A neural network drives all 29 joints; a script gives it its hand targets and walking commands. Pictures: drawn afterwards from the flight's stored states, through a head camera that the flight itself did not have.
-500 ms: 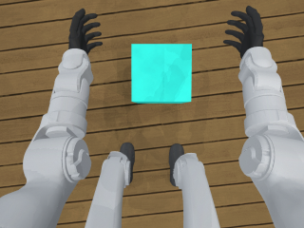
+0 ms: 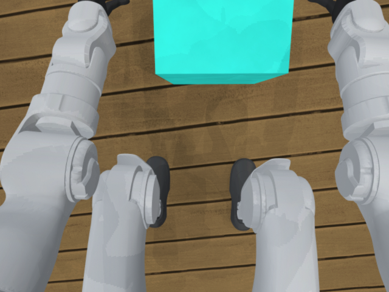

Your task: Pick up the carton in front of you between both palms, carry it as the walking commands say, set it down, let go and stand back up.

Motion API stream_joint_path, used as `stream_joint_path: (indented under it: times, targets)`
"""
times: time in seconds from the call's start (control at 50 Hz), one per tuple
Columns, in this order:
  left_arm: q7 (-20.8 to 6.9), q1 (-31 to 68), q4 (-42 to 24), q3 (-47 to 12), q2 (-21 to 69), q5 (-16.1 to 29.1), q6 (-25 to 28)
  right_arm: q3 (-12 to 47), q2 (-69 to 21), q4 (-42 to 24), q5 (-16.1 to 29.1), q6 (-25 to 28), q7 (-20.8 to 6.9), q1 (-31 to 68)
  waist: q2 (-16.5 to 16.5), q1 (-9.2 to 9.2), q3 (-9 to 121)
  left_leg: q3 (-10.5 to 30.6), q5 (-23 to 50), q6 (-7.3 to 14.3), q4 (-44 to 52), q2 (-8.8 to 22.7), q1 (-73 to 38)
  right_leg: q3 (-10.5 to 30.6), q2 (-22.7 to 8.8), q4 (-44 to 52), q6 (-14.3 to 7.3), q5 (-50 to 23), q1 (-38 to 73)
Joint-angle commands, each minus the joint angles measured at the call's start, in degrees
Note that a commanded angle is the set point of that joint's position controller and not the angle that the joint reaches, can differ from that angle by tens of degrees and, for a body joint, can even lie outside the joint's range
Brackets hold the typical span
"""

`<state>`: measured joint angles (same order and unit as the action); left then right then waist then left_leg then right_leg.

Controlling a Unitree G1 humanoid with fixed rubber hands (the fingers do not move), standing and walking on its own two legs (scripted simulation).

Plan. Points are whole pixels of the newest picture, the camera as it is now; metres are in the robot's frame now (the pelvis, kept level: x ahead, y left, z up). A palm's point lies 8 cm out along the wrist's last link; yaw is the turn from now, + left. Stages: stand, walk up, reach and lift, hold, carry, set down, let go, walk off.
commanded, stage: reach and lift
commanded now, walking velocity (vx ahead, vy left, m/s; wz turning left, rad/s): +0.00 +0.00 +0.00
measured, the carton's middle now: (217, 28) +0.55 -0.04 -0.28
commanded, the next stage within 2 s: none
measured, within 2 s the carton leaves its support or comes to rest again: leaves its support in 1.04 s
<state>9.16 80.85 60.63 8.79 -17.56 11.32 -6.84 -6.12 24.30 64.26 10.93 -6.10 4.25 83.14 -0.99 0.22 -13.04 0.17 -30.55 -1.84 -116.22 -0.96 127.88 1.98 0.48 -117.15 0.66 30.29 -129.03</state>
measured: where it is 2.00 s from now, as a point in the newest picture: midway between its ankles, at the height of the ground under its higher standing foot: (197, 204)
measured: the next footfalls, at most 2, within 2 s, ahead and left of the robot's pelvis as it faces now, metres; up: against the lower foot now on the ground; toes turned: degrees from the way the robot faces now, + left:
none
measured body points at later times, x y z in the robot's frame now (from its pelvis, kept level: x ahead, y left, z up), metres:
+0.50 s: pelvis +0.01 +0.00 -0.04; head +0.38 -0.03 +0.20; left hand +0.57 +0.15 -0.22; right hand +0.58 -0.21 -0.22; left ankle +0.12 +0.12 -0.37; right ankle +0.11 -0.12 -0.37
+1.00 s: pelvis +0.00 -0.01 -0.05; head +0.37 -0.03 +0.19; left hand +0.58 +0.12 -0.22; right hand +0.58 -0.19 -0.22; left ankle +0.12 +0.12 -0.37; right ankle +0.11 -0.12 -0.37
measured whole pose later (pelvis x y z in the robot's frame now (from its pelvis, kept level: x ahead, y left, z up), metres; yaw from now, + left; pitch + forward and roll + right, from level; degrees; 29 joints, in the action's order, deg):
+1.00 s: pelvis +0.00 -0.01 -0.05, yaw +0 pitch +35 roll +2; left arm 7.5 86.8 59.1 15.2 -13.6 4.1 -11.2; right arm -7.8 20.6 62.6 6.0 -11.2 2.5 88.9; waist -1.6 0.8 -23.2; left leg 1.6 -32.8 -3.1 -127.7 -2.3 130.1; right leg 0.7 -0.3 -128.8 -0.7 33.1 -130.9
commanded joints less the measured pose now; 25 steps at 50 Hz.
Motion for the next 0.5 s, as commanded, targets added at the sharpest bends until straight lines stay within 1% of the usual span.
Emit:
stream_joint_path:
  times: [0.0,0.08,0.16,0.18,0.2,0.22,0.24,0.34,0.4,0.48]
  targets:
    - [-0.5,17.3,-1.1,0.4,-7.4,0.0,1.9,-0.2,7.9,-1.1,0.2,1.6,0.1,17.8,2.6,0.55,62.8,-2.9,8.7,-0.7,6.0,-0.7,-30.6,-2.6,-0.1,7.7,0.9,-9.6,33.8]
    - [-1.0,20.6,1.3,-0.8,-8.5,0.8,3.3,1.2,8.7,1.1,1.4,2.9,0.1,21.4,2.5,0.46,60.8,-2.5,10.0,-0.8,2.6,-0.5,-29.5,-1.9,-0.5,4.5,0.8,-11.0,33.9]
    - [-0.7,23.3,0.1,-2.5,-10.2,2.8,4.5,3.9,9.7,-0.8,3.6,4.0,0.6,25.0,2.8,-0.02,66.5,-2.9,14.4,-0.9,-0.5,-0.6,-31.6,-1.7,-0.6,1.2,0.6,-16.3,38.9]
    - [-0.6,23.9,-0.2,-3.2,-10.5,3.3,4.7,4.1,9.9,-2.0,4.0,4.1,0.7,26.0,2.7,0.29,67.1,-2.7,15.0,-0.7,-1.0,-0.6,-32.8,-2.0,-0.4,0.6,0.6,-16.7,38.3]
    - [-0.4,24.4,-0.6,-3.7,-10.4,3.5,4.8,4.5,10.1,-2.6,4.4,4.2,0.8,26.6,1.7,0.36,67.7,-2.9,16.2,-0.7,-1.6,-0.7,-34.1,-2.1,-0.3,0.2,0.4,-17.5,37.9]
    - [-0.2,24.7,-1.2,-3.9,-10.1,3.6,4.8,4.8,10.3,-2.9,4.7,4.3,0.8,26.7,1.0,0.28,68.7,-3.2,17.4,-0.8,-2.1,-0.8,-35.2,-2.0,-0.2,-0.3,0.3,-18.5,38.4]
    - [0.1,24.9,-2.5,-3.8,-9.8,3.7,4.8,5.1,10.4,-3.2,4.8,4.2,0.8,26.7,0.8,-0.13,68.8,-3.4,17.5,-0.9,-2.2,-1.0,-33.9,-1.7,-0.1,-0.6,0.1,-19.1,39.7]
    - [0.6,21.4,-3.4,-4.3,-7.6,4.5,4.5,5.0,9.0,-1.6,4.1,3.8,0.9,22.8,2.3,0.80,71.0,-4.0,20.8,-1.3,-3.0,-1.9,-34.3,-2.1,0.7,-1.5,0.3,-23.9,43.6]
    - [0.3,17.9,-0.8,-3.1,-6.2,3.4,4.4,4.0,7.2,0.7,2.6,3.7,0.7,19.4,2.5,0.91,65.4,-3.6,19.5,-1.3,-2.3,-2.2,-31.0,-2.0,0.8,-0.9,0.5,-22.4,39.6]
    - [-0.1,16.9,0.7,-1.2,-5.4,1.3,4.8,3.1,5.7,1.4,1.5,3.9,0.1,19.2,2.4,0.21,59.2,-3.0,17.7,-1.2,-1.6,-2.2,-28.0,-1.7,0.8,-0.2,0.7,-19.6,34.1]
